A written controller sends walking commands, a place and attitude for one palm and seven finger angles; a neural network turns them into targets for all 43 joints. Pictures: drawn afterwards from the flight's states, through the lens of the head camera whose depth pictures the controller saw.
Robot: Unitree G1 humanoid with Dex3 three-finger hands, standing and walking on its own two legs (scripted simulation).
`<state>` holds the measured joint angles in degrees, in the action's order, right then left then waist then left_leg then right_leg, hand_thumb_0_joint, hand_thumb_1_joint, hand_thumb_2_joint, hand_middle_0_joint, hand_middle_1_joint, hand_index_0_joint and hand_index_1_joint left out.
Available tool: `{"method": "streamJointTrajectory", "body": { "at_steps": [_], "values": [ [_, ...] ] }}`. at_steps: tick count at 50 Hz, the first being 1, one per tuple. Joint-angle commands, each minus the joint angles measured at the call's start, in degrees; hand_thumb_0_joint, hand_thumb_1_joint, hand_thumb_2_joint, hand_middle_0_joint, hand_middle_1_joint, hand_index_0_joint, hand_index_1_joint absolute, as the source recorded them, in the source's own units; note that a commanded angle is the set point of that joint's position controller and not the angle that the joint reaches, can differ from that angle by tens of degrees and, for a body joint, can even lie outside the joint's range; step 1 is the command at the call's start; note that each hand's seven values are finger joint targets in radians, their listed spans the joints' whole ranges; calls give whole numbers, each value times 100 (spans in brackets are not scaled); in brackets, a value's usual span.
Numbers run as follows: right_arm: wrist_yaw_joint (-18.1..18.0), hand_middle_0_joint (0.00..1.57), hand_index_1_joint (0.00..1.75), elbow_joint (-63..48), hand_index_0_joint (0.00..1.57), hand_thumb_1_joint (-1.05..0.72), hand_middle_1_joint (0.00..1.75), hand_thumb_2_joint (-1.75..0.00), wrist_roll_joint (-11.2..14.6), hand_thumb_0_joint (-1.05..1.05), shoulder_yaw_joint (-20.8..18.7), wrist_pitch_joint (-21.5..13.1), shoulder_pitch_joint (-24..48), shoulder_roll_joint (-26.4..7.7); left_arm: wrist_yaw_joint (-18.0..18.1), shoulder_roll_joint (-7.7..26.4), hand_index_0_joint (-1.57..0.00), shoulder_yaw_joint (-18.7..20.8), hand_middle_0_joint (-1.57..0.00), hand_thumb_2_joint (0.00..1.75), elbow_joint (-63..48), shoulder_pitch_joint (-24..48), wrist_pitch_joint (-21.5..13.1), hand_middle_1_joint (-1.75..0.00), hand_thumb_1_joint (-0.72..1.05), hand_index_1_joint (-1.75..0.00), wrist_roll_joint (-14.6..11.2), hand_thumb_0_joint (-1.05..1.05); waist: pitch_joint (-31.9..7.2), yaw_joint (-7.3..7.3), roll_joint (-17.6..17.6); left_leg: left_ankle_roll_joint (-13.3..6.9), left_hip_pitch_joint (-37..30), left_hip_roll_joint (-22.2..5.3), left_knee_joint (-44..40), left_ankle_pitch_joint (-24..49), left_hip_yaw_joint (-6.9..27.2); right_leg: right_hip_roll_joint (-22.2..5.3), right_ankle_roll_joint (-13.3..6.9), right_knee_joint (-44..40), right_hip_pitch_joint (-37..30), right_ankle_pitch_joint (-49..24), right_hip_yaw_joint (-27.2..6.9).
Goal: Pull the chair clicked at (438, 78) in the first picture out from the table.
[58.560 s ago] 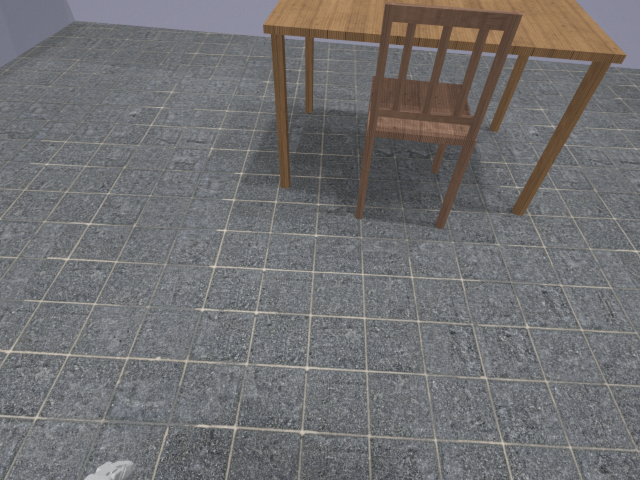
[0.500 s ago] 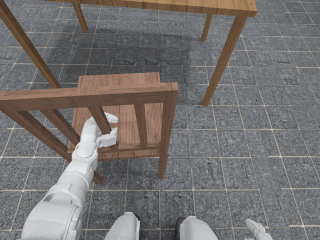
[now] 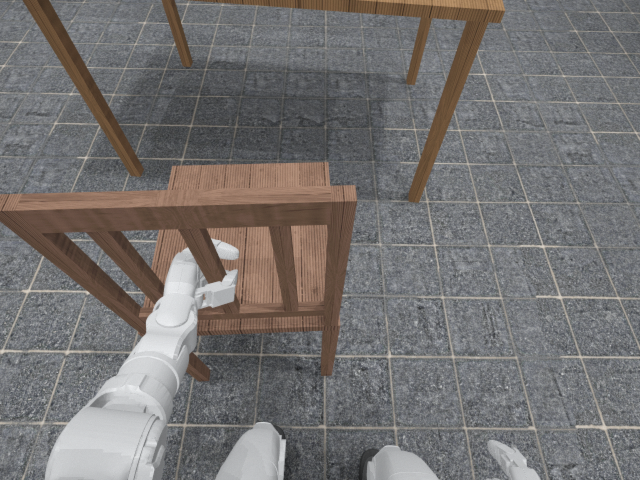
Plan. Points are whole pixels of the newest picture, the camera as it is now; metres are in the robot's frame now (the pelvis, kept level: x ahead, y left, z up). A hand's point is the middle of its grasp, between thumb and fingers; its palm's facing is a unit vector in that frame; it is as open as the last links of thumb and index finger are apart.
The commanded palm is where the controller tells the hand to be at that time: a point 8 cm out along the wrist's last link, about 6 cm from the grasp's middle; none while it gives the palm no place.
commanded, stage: step backward, pulling the chair out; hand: left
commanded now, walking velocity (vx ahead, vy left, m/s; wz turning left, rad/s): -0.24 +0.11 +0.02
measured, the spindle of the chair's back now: (215, 274) +0.38 +0.18 -0.06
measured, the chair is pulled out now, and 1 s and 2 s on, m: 0.57 0.74 0.74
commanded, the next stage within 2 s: stop walking, hand still on the chair in 0.06 s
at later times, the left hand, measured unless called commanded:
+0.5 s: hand (208, 372) +0.24 +0.16 -0.06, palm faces +0.06 -0.98 -0.18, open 5.7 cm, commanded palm +0.22 +0.21 -0.04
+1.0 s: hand (205, 415) +0.19 +0.16 -0.06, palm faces +0.07 -0.98 -0.18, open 5.8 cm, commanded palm +0.17 +0.21 -0.04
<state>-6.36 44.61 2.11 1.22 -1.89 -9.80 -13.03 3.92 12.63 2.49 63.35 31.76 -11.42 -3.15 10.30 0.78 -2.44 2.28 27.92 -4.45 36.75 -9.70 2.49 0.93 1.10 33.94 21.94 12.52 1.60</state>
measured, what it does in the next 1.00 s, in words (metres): steps on the spot: right foot, then left foot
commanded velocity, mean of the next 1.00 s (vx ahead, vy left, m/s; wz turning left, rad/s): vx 0.00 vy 0.00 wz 0.00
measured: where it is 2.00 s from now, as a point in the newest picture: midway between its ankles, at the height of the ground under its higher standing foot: outside the picture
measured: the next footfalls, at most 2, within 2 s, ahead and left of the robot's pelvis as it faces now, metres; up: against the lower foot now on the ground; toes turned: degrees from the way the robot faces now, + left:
right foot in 0.40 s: +0.01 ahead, -0.11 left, +0.00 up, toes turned -2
left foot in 0.60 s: +0.03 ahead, +0.14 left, +0.00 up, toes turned -1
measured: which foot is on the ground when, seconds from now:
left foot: down 0.00-0.46, up 0.48-0.58, down 0.60-1.00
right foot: down 0.00-0.26, up 0.28-0.38, down 0.40-1.00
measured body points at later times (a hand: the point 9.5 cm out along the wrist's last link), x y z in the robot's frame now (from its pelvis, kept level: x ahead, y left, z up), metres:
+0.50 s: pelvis -0.05 +0.00 +0.00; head -0.02 +0.00 +0.45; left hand +0.23 +0.21 -0.04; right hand +0.05 -0.23 -0.12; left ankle +0.07 +0.13 -0.70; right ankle -0.03 -0.11 -0.72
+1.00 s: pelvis -0.05 +0.00 +0.02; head -0.05 +0.00 +0.47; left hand +0.18 +0.21 -0.04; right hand +0.09 -0.25 -0.08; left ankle -0.01 +0.14 -0.72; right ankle -0.03 -0.11 -0.72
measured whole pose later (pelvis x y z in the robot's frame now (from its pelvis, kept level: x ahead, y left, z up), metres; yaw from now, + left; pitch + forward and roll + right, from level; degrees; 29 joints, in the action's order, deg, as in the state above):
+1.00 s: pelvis -0.05 +0.00 +0.02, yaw -1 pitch -3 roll +0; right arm -6.1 39.4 1.0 1.6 -0.7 -11.4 -13.3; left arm 5.3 9.0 -0.1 39.9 -1.2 -6.4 -2.2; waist 2.2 0.8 -0.3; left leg 1.6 12.5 -2.1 25.4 -10.5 0.9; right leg 0.7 -0.5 24.9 10.9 11.6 0.8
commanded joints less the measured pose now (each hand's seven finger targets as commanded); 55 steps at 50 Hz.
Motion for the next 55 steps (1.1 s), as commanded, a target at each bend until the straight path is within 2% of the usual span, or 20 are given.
{"method": "streamJointTrajectory", "body": {
  "at_steps": [1, 4, 8, 12, 13, 15, 19, 20, 21, 22, 23, 25, 27, 29, 30, 32, 34, 38, 45, 55],
  "values": [
    [-181, 20, 30, -461, 20, -90, 30, -90, 104, 0, -402, -158, -320, -969, 176, 1415, -50, 180, -50, 90, -1070, 1948, -377, -145, 90, -145, 177, 0, -2917, 120, 365, -107, -1413, -159, 72, -536, 84, -1444, -470, -963, -412, -106, -1215],
    [-176, 20, 30, -515, 20, -90, 30, -90, 116, 0, -323, -162, -242, -949, 218, 1531, -50, 284, -50, 90, -874, 1674, -322, -145, 90, -145, 157, 0, -2500, 42, 471, -139, -1580, 0, 202, -1401, 67, -1549, -513, -1357, 388, 1789, -1224],
    [-202, 20, 30, -611, 20, -90, 30, -90, 88, 0, -220, -207, -236, -1002, 245, 1354, -50, 237, -50, 90, -949, 1552, -336, -145, 90, -145, 151, 0, -2252, 18, 278, -340, -1305, -200, -520, -1738, 495, -997, -277, -794, 486, 2011, -658],
    [-163, 20, 30, -1155, 20, -90, 30, -90, -17, 0, -212, -153, 61, -919, 258, 1061, -50, 238, -50, 90, -2354, 826, -248, -145, 90, -145, 152, 0, -2310, -53, -575, -705, -308, -692, -1857, -3107, 1363, -290, -194, 694, -807, 1912, -171],
    [-146, 20, 30, -1218, 20, -90, 30, -90, -12, 0, -222, -172, 135, -895, 246, 969, -50, 174, -50, 90, -2758, 839, -187, -145, 90, -145, 121, 0, -2405, -63, -1084, -814, -185, -929, -2340, -3409, 1624, -83, -165, 1417, -1140, 1509, 24],
    [-108, 20, 30, -1190, 20, -90, 30, -90, -54, 0, -249, -223, 134, -831, 197, 925, -50, 144, -50, 90, -3217, 792, -112, -145, 90, -145, 119, 0, -2444, -85, -1587, -838, -364, -1004, -2499, -3417, 1515, 13, -164, 1612, -1369, 1348, 121],
    [-13, 20, 30, -1016, 20, -90, 30, -90, -65, 0, -234, -292, -200, -779, 63, 659, -50, -91, -50, 90, -3043, 252, 46, -145, 90, -145, 106, 0, -2053, -50, -1339, -563, -783, -472, -1880, -3015, 721, 33, -360, -239, -1661, 1428, 216],
    [-1, 20, 30, -981, 20, -90, 30, -90, -103, 0, -246, -328, -246, -744, 33, 750, -50, -35, -50, 90, -3113, 129, 16, -145, 90, -145, 130, 0, -2016, -64, -1158, -471, -992, -282, -1440, -2484, 495, -116, -441, -921, -1612, 1361, -47],
    [9, 20, 30, -934, 20, -90, 30, -90, -132, 0, -248, -352, -345, -700, -5, 786, -50, -28, -50, 90, -3146, -33, -4, -145, 90, -145, 138, 0, -2016, -34, -580, -316, -1231, 41, -675, -1856, 138, -419, -584, -1564, -1429, 1233, -463],
    [-9, 20, 30, -841, 20, -90, 30, -90, -97, 0, -285, -329, -517, -751, -8, 942, -50, 58, -50, 90, -3134, -72, -3, -145, 90, -145, 158, 0, -2037, 64, 723, -98, -1628, 467, 754, -1554, -258, -1079, -856, -2049, -552, 1761, -1321],
    [-32, 20, 30, -792, 20, -90, 30, -90, -41, 0, -293, -300, -355, -794, 59, 894, -50, 84, -50, 90, -2820, 21, 93, -145, 90, -145, 177, 0, -1804, 92, 1634, -58, -1435, 479, 1656, -1143, -120, -1736, -1201, -2154, 12, 2169, -1999],
    [16, 20, 30, -659, 20, -90, 30, -90, -114, 0, -247, -335, -222, -752, 54, 603, -50, -45, -50, 90, -2811, 3, 116, -145, 90, -145, 197, 0, -1781, 100, 1181, -128, -1631, 370, 2018, -1081, 136, -1775, -1234, -1871, 317, 1560, -1430],
    [46, 20, 30, -678, 20, -90, 30, -90, -145, 0, -168, -451, -60, -607, 90, 841, -50, 162, -50, 90, -3094, -317, 12, -145, 90, -145, 218, 0, -1626, 191, 317, -235, -1839, 253, 203, -990, 54, -1433, -853, -1266, -114, 906, -847],
    [-1, 20, 30, -729, 20, -90, 30, -90, -168, 0, -212, -570, 5, -693, 164, 843, -50, 303, -50, 90, -3158, -965, -95, -145, 90, -145, 288, 0, -1568, 21, -312, -394, -1866, -129, -1598, 511, 508, -675, -364, -310, -832, -138, -530],
    [29, 20, 30, -797, 20, -90, 30, -90, -161, 0, -239, -573, -28, -741, 186, 757, -50, 280, -50, 90, -3300, -1283, -93, -145, 90, -145, 314, 0, -1811, -84, -420, -567, -2241, -486, -1511, 1794, 937, -445, -230, -197, -817, -528, -485],
    [81, 20, 30, -974, 20, -90, 30, -90, -62, 0, -292, -479, -86, -819, 133, 414, -50, -14, -50, 90, -3167, -1861, 8, -145, 90, -145, 258, 0, -1925, -101, 467, -583, -2602, -526, -965, 2837, 562, -446, -185, -784, -989, -1408, -551],
    [58, 20, 30, -917, 20, -90, 30, -90, -135, 0, -215, -431, 63, -696, 102, 425, -50, -118, -50, 90, -3410, -1660, 48, -145, 90, -145, 283, 0, -2046, 20, -240, -496, -2187, -418, -1085, 2229, 572, -592, -169, -664, -1391, -1494, -467],
    [37, 20, 30, -1022, 20, -90, 30, -90, -89, 0, -268, -317, 94, -716, 182, 596, -50, 66, -50, 90, -3439, -1968, 83, -145, 90, -145, 272, 0, -1981, -13, 80, -373, -2060, -244, -1251, 825, 302, -688, -235, -1148, -1450, -952, -676],
    [-26, 20, 30, -1215, 20, -90, 30, -90, -95, 0, -194, -144, 266, -636, 257, 585, -50, -2, -50, 90, -3545, -2012, 203, -145, 90, -145, 246, 0, -1670, -25, -284, -393, -1976, -179, -1565, -360, 229, -670, -253, -1569, -987, 286, -694],
    [-84, 20, 30, -1222, 20, -90, 30, -90, -95, 0, -187, -40, 274, -643, 291, 502, -50, -70, -50, 90, -3496, -2242, 198, -145, 90, -145, 223, 0, -1673, -46, -42, -403, -2065, -220, -1573, 1, 236, -677, -263, -1526, -933, 26, -606]
  ]
}}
